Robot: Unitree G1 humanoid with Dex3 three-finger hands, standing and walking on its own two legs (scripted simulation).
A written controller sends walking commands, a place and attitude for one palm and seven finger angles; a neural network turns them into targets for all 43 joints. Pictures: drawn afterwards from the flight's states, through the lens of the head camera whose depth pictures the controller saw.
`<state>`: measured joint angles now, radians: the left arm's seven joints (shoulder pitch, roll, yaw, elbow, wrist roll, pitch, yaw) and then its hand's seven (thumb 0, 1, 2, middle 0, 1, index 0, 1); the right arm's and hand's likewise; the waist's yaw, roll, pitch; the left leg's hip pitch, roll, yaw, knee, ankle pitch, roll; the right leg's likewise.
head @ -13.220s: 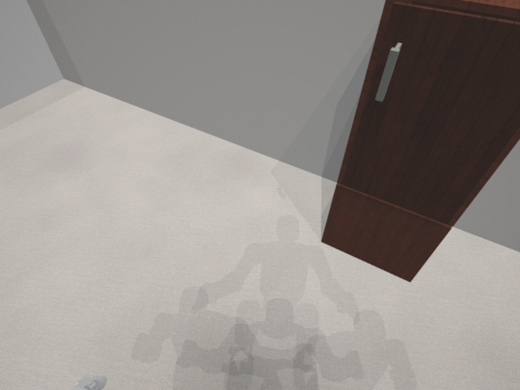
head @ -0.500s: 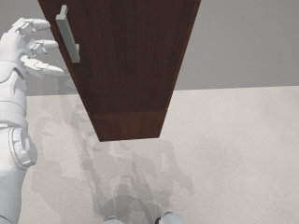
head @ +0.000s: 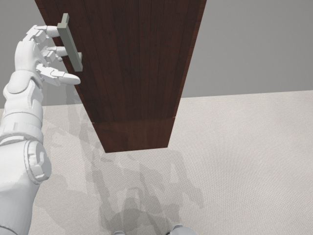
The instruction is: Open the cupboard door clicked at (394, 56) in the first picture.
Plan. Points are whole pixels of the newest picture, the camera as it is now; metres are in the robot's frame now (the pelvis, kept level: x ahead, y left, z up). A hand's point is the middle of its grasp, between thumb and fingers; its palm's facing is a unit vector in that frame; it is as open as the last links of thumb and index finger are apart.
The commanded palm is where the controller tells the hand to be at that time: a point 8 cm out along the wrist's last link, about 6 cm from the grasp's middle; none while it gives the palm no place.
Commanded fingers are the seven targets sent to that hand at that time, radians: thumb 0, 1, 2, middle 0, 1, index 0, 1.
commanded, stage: slide the fingers in behind the handle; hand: left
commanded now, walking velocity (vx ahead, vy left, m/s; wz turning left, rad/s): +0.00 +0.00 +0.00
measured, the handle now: (72, 44) +0.58 +0.18 +0.13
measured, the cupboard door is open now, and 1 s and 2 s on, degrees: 0 1 1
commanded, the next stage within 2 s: close the thumb around the handle in 0.92 s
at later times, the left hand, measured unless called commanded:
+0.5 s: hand (79, 58) +0.52 +0.15 +0.14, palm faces +0.01 -1.00 +0.02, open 13.9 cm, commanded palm +0.49 +0.20 +0.14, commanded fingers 0.00 -0.50 0.30 -0.30 -1.20 -0.30 -1.20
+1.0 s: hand (79, 60) +0.51 +0.15 +0.14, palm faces +0.02 -1.00 +0.00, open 14.0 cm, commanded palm +0.49 +0.20 +0.14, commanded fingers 0.00 -0.50 0.30 -0.30 -1.20 -0.30 -1.20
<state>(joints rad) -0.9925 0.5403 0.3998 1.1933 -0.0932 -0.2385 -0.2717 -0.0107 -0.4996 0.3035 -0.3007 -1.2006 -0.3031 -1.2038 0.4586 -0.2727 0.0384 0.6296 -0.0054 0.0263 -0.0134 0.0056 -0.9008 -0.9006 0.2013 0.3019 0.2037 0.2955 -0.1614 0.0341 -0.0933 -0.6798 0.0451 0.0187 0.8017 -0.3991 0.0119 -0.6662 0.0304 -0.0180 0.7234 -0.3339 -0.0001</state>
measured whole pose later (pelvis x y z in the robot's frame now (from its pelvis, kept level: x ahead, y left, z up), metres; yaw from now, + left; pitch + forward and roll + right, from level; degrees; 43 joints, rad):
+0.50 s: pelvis +0.00 +0.00 +0.00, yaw +0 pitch +16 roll -2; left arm -1.02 0.44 0.36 1.19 -0.07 -0.25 -0.16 -0.01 -0.50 0.30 -0.30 -1.20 -0.30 -1.20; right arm 0.44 -0.27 0.03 0.64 -0.02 0.01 0.00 0.01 -0.90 -0.90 0.20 0.30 0.20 0.30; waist -0.16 0.04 -0.10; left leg -0.68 0.04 0.02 0.80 -0.40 0.01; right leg -0.67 0.02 -0.02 0.74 -0.35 0.00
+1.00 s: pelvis +0.00 -0.01 +0.00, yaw +1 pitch +15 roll -1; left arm -1.01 0.43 0.34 1.20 -0.08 -0.26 -0.15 -0.01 -0.50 0.30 -0.28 -1.19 -0.29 -1.20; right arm 0.43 -0.28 0.02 0.65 -0.01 0.00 -0.01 0.01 -0.90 -0.90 0.20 0.30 0.20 0.30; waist -0.15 0.04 -0.08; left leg -0.66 0.04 0.01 0.79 -0.39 0.00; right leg -0.65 0.02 -0.02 0.73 -0.34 -0.01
